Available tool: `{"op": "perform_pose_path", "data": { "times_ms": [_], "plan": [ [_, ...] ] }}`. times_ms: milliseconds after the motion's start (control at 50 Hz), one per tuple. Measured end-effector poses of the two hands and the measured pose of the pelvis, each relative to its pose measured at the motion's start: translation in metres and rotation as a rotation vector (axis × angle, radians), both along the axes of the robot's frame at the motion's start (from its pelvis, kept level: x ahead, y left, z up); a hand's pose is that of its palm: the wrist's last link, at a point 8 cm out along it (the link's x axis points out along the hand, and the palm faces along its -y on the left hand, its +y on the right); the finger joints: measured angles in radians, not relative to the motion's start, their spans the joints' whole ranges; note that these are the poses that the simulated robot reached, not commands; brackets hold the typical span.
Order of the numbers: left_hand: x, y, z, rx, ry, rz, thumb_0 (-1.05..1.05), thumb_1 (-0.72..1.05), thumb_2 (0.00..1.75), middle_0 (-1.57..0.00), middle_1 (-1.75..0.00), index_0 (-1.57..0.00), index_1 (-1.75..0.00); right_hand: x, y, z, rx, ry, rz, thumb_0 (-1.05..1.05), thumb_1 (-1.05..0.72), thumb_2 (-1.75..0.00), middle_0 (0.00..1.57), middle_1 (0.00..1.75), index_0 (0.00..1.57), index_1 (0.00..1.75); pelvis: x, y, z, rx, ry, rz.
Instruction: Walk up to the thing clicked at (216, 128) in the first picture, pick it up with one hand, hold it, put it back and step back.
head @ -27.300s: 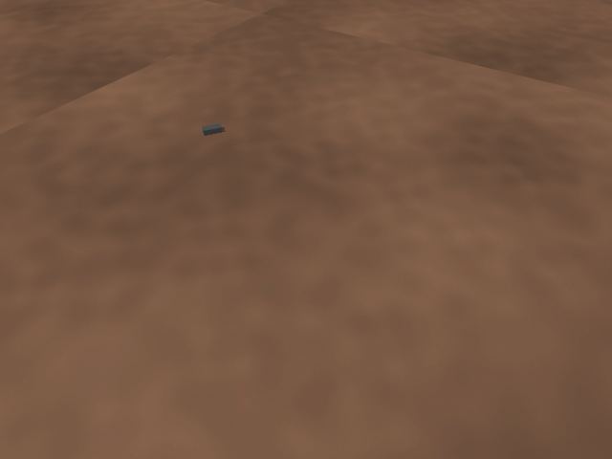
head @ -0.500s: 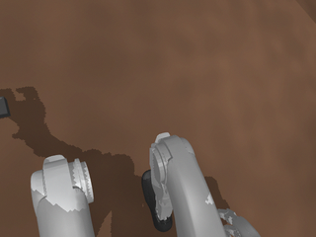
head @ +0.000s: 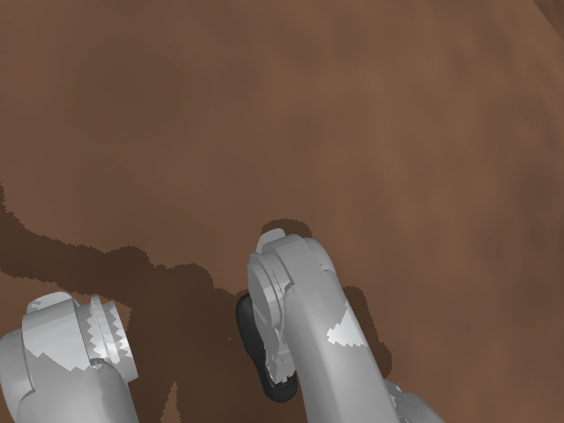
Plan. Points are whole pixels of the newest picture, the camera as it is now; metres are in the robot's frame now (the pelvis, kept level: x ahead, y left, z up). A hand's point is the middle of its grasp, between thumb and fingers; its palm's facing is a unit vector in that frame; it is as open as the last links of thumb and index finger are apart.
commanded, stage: rest palm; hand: left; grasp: from above
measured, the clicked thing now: out of the picture +0.44 +0.37 -0.28
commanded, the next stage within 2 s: close in 0.76 s
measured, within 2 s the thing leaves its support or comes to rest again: neither
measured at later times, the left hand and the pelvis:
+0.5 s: hand out of the picture +0.43 +0.35 -0.24, palm faces -0.40 -0.15 -0.90, open 14.2 cm; pelvis -0.01 +0.00 +0.00, yaw -1 degrees
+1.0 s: hand out of the picture +0.42 +0.36 -0.25, palm faces -0.43 -0.19 -0.88, open 13.6 cm; pelvis -0.01 +0.00 +0.00, yaw -2 degrees
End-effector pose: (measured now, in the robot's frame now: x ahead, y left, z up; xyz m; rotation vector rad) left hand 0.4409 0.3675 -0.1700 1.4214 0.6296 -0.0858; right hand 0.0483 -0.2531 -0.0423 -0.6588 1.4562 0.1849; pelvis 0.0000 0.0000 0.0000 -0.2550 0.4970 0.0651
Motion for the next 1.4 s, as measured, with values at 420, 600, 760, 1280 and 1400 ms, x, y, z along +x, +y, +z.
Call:
{"op": "perform_pose_path", "data": {
  "times_ms": [420,600,760,1280,1400],
  "plan": [
    [-0.014,-0.009,-0.008,-0.031,-0.025,-0.099,0.00,-0.55,1.03,-0.09,-0.97,-0.07,-0.99,0.018,-0.004,0.006,-0.026,-0.024,0.105,0.00,-0.90,-0.90,0.20,0.30,0.20,0.30,-0.006,0.000,-0.003,-0.009,-0.052,-0.007],
    [-0.010,-0.015,-0.017,-0.005,-0.036,-0.069,0.00,-0.53,1.01,-0.10,-0.97,-0.08,-0.99,0.010,0.002,0.007,0.001,-0.028,0.106,0.00,-0.90,-0.90,0.20,0.30,0.20,0.30,-0.008,0.003,-0.003,-0.016,-0.053,-0.015],
    [-0.010,-0.006,-0.021,-0.006,-0.016,-0.005,0.00,-0.51,0.98,-0.10,-0.98,-0.09,-0.99,0.006,0.004,0.008,0.019,-0.006,0.109,0.00,-0.90,-0.90,0.20,0.30,0.20,0.30,-0.005,0.003,-0.004,-0.020,-0.053,-0.018],
    [-0.012,-0.008,-0.018,0.001,-0.024,-0.053,0.00,-0.21,0.76,-0.29,-0.85,-0.31,-0.84,0.014,0.002,0.008,0.019,-0.031,0.151,0.00,-0.89,-0.90,0.20,0.30,0.20,0.30,-0.009,0.003,-0.004,-0.022,-0.073,-0.019],
    [-0.014,-0.006,-0.022,-0.008,-0.008,-0.019,0.00,-0.12,0.68,-0.36,-0.80,-0.38,-0.78,0.006,0.001,0.012,0.016,-0.008,0.138,0.00,-0.89,-0.90,0.20,0.30,0.20,0.30,-0.010,0.002,-0.002,-0.019,-0.069,-0.020]
  ]
}}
